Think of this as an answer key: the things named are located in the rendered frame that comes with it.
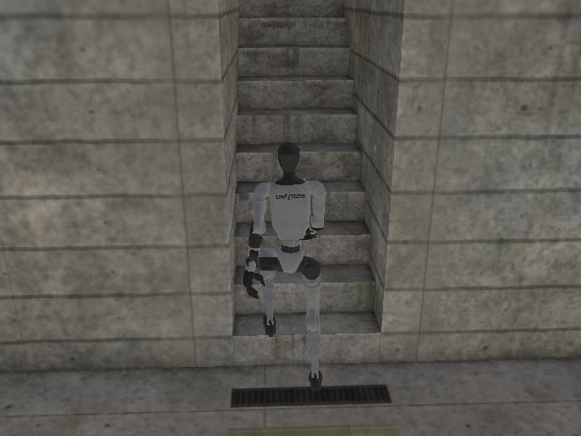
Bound stairs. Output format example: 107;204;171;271
233;0;381;366

